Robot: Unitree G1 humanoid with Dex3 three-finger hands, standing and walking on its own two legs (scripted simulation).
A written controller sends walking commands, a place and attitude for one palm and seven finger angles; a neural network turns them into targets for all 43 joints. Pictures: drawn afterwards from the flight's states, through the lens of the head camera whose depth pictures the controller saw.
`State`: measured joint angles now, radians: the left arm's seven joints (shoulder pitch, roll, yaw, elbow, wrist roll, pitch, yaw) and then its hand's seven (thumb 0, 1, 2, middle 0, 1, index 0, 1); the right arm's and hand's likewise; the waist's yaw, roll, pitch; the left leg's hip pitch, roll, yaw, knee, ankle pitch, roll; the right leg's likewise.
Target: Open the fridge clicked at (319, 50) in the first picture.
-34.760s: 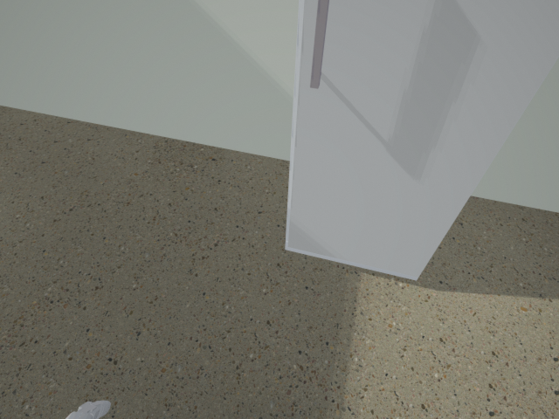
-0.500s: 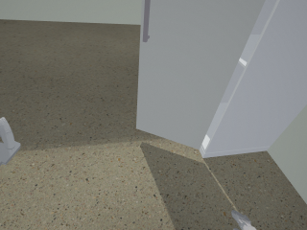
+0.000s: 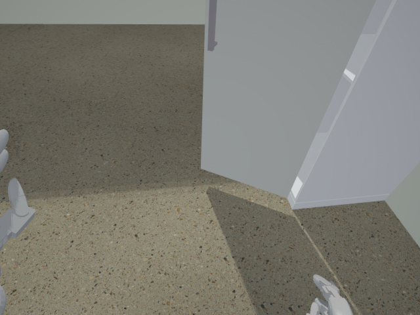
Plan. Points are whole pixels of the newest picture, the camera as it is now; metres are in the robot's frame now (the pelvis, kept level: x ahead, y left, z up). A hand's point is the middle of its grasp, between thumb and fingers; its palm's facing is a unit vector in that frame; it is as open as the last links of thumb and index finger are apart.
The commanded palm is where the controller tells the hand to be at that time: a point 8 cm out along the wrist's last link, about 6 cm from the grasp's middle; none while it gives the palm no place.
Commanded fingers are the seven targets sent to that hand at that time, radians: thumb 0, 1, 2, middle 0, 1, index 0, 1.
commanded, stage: stop stepping back and stand still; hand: left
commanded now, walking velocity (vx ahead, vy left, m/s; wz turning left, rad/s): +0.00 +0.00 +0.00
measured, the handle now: out of the picture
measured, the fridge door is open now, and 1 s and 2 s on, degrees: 60 60 60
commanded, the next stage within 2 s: let the arm hang, fingers relaxed in 0.64 s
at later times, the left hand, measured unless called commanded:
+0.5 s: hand (40, 198) +0.23 +0.28 +0.16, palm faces +0.42 -0.81 -0.41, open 7.4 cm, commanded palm +0.17 +0.31 +0.18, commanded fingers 0.00 0.90 0.90 -0.20 -0.30 -0.20 -0.30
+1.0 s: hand out of the picture +0.12 +0.23 -0.14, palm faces -0.10 -0.96 -0.26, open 7.4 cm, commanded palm none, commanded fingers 0.00 0.90 0.90 -0.20 -0.30 -0.20 -0.30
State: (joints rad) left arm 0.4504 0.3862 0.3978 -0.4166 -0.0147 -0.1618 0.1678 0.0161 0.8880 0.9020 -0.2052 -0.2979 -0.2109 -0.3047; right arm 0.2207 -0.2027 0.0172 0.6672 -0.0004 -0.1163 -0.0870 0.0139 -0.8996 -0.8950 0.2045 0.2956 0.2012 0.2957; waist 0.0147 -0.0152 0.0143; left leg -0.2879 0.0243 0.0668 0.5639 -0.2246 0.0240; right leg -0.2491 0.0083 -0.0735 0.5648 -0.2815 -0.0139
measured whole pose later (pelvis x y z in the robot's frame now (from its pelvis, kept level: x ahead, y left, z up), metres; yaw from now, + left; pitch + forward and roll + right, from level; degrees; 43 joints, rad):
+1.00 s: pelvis +0.01 +0.03 +0.00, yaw +0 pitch -1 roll +0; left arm 0.23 0.26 -0.05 0.81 0.03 0.05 0.00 0.01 0.91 0.90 -0.20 -0.30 -0.20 -0.30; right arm 0.16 -0.30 0.02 0.86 -0.02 0.01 0.02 0.01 -0.90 -0.89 0.21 0.30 0.20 0.30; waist -0.03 0.01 0.01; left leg -0.30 -0.02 0.09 0.52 -0.22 0.06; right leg -0.27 -0.03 -0.04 0.54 -0.25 0.01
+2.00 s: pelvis +0.05 +0.01 +0.02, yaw -1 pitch -1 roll +0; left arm 0.08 0.33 -0.02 1.13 0.02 -0.02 0.00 0.01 0.90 0.90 -0.20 -0.30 -0.21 -0.30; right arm 0.11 -0.35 0.00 1.14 -0.01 -0.01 0.00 0.01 -0.90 -0.89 0.20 0.30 0.20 0.30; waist -0.03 0.00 0.05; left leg -0.12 -0.01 0.10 0.28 -0.16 0.03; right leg -0.09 0.00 -0.03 0.29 -0.19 -0.01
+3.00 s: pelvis +0.07 +0.00 +0.02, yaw -2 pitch -1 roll +0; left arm 0.10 0.35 -0.02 1.14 0.02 -0.02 0.01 0.01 0.90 0.90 -0.20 -0.30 -0.21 -0.30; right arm 0.13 -0.34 0.00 1.15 -0.01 -0.01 0.00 0.01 -0.90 -0.89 0.21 0.30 0.20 0.30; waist -0.02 0.00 0.05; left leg -0.09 0.02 0.11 0.27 -0.17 0.01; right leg -0.05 0.02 -0.03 0.25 -0.19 -0.03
